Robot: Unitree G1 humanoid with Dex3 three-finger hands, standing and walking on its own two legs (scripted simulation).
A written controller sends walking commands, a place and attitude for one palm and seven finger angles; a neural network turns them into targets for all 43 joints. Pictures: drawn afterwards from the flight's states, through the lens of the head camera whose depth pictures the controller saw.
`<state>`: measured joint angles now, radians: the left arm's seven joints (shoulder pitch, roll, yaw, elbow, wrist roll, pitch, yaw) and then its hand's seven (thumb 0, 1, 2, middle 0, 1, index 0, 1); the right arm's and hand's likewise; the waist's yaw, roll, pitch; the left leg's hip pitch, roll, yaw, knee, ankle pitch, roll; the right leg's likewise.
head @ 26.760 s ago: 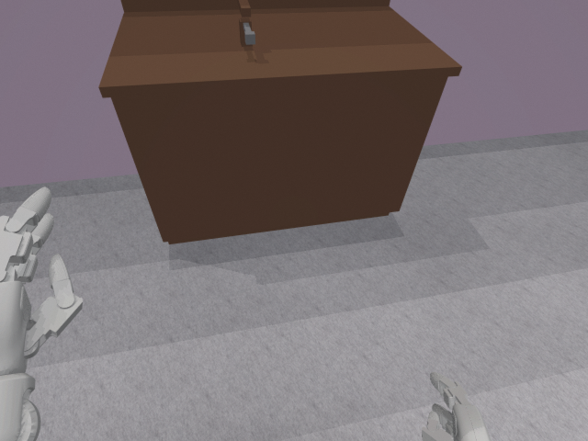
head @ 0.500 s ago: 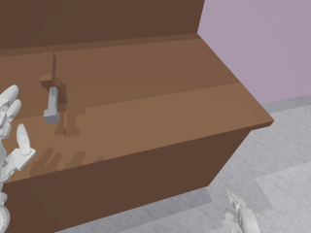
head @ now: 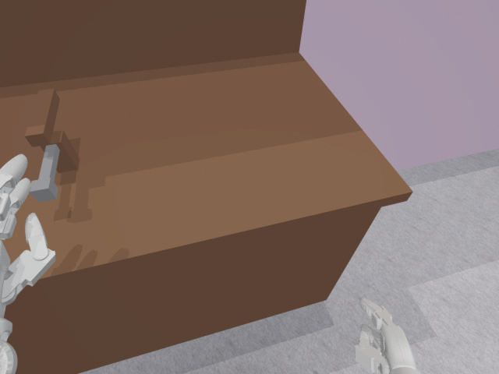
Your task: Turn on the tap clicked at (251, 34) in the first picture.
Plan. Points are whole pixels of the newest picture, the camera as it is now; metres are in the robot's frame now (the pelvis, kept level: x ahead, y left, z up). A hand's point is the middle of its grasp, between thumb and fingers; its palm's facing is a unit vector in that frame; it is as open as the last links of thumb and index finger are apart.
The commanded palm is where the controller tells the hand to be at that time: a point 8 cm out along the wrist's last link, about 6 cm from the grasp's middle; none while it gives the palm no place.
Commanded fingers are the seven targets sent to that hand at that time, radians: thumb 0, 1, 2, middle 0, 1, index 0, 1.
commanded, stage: come to a stop and stand still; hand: left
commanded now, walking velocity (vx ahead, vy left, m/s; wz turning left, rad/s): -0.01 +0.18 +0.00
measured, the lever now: (44, 190) +0.36 +0.37 +0.09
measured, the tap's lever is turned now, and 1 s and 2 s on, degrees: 0 0 0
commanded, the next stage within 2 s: look again from close up in 1.06 s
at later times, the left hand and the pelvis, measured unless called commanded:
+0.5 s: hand (154, 280) +0.18 +0.12 +0.18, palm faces +0.39 -0.75 -0.54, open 7.4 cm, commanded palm +0.11 +0.17 +0.19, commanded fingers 0.00 0.90 0.90 -0.20 -0.30 -0.20 -0.30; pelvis -0.04 -0.11 -0.03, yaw +3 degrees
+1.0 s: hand (98, 326) +0.13 +0.15 +0.18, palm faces +0.48 -0.76 -0.43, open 7.4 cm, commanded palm +0.09 +0.18 +0.19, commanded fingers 0.00 0.90 0.90 -0.20 -0.30 -0.20 -0.30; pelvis -0.06 -0.11 +0.00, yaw +2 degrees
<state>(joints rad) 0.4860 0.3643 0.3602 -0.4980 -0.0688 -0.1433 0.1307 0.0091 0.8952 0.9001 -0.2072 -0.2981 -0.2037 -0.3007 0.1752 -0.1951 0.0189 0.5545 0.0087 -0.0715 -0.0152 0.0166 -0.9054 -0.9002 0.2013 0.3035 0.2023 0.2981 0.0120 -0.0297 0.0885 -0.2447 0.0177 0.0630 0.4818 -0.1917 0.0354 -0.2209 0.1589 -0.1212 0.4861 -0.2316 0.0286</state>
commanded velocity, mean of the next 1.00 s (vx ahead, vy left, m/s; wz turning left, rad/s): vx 0.05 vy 0.10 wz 0.00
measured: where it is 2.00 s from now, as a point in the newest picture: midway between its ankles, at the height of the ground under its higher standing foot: outside the picture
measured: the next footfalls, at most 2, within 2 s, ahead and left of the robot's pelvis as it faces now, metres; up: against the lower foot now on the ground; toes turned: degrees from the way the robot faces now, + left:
right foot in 0.38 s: +0.02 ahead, -0.27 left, +0.00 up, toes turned +1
left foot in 0.66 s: +0.00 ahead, +0.04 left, +0.00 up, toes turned +6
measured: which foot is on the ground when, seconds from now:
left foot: down 0.00-0.38, up 0.40-0.64, down 0.66-0.90, up 0.92-1.00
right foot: down 0.00-0.22, up 0.24-0.36, down 0.38-0.68, up 0.70-0.86, down 0.88-1.00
